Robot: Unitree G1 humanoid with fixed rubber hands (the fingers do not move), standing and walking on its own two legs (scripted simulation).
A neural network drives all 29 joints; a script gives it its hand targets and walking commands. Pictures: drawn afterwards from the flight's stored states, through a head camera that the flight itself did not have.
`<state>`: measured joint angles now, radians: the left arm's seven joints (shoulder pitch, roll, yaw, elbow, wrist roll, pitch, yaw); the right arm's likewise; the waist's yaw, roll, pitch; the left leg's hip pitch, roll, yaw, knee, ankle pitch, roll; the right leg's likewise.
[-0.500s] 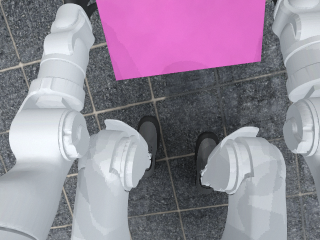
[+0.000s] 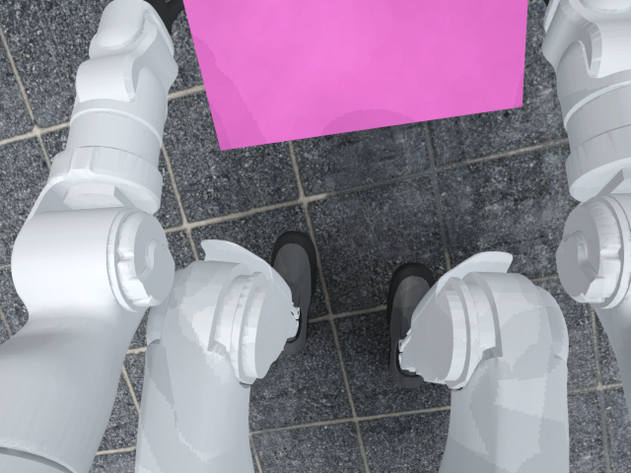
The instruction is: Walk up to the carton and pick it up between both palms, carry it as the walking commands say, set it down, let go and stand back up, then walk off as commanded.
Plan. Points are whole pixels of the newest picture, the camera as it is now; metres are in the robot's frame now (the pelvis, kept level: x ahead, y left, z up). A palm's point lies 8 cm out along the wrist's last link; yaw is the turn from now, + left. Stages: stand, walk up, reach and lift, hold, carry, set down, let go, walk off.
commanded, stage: set down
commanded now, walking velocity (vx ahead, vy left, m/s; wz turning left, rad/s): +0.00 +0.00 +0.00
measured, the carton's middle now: (353, 42) +0.53 +0.02 -0.23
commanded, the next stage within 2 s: none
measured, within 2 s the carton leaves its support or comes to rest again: rests again in 0.88 s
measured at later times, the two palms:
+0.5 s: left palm (147, 0) +0.54 +0.21 -0.15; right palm out of the picture +0.57 -0.17 -0.16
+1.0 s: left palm (145, 42) +0.51 +0.22 -0.17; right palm (557, 15) +0.54 -0.18 -0.18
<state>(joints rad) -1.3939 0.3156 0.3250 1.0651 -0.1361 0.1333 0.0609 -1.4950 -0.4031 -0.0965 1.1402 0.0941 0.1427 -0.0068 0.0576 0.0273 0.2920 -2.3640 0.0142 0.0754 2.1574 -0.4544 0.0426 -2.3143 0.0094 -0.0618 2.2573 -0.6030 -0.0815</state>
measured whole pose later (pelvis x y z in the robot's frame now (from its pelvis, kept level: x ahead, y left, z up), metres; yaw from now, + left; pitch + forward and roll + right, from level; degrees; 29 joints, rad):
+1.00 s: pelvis +0.00 +0.00 +0.00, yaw +0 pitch +36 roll +2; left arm -1.35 0.37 0.17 1.18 -0.30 0.01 0.11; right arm -1.41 -0.43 0.02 1.15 0.22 0.04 -0.07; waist 0.06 0.04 0.35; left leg -2.33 0.01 0.07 2.18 -0.47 0.04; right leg -2.28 0.01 -0.06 2.28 -0.62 -0.08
